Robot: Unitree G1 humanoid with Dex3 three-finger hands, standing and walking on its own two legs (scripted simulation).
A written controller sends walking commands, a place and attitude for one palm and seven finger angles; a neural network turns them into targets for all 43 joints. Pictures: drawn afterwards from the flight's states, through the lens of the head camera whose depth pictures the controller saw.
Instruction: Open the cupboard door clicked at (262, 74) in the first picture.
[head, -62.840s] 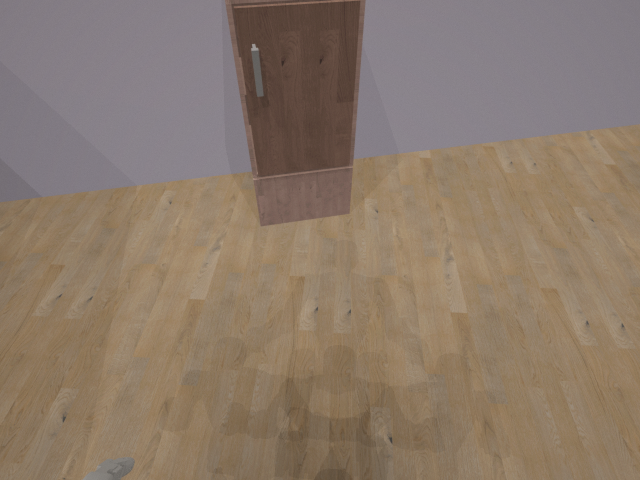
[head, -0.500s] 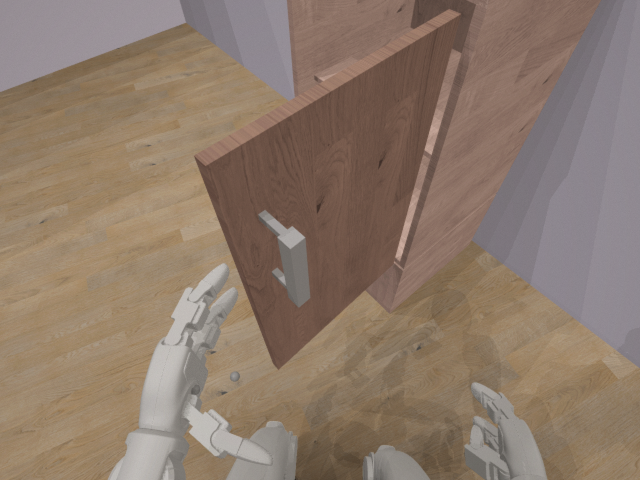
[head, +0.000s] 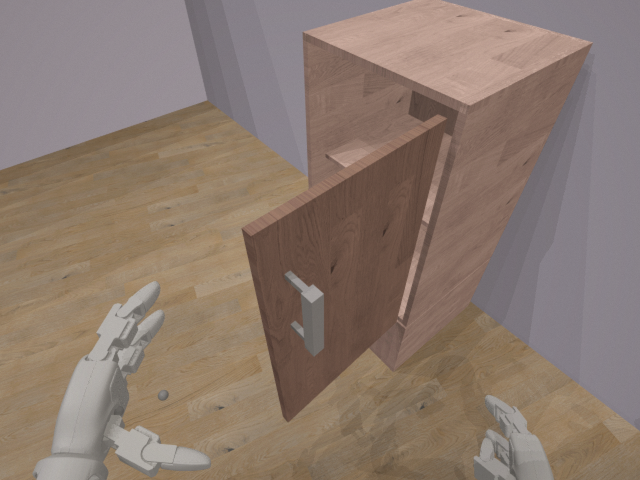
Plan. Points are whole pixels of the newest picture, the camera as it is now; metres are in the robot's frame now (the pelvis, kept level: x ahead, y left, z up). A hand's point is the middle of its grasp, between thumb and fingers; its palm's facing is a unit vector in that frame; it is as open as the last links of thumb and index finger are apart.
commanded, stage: draw the hand back to the body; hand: left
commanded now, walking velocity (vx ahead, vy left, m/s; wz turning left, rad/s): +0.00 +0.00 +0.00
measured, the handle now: (303, 314) +0.35 +0.05 +0.00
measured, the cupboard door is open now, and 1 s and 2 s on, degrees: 94 94 94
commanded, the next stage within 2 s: step back with the hand held close in 0.98 s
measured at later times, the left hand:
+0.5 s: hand (38, 323) +0.21 +0.27 +0.19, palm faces +0.37 -0.84 -0.40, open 10.3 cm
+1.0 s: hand (25, 313) +0.21 +0.26 +0.21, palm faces +0.43 -0.81 -0.40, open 7.5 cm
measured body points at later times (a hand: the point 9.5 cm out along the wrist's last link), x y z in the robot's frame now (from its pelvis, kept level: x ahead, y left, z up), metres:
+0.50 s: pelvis +0.02 +0.02 +0.05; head +0.00 +0.01 +0.49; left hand +0.18 +0.31 +0.21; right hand +0.20 -0.19 -0.03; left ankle +0.03 +0.10 -0.69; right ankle -0.03 -0.10 -0.69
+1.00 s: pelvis +0.02 +0.00 +0.05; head -0.01 -0.02 +0.50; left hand +0.18 +0.30 +0.23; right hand +0.20 -0.22 -0.03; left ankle +0.03 +0.10 -0.69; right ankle -0.03 -0.10 -0.69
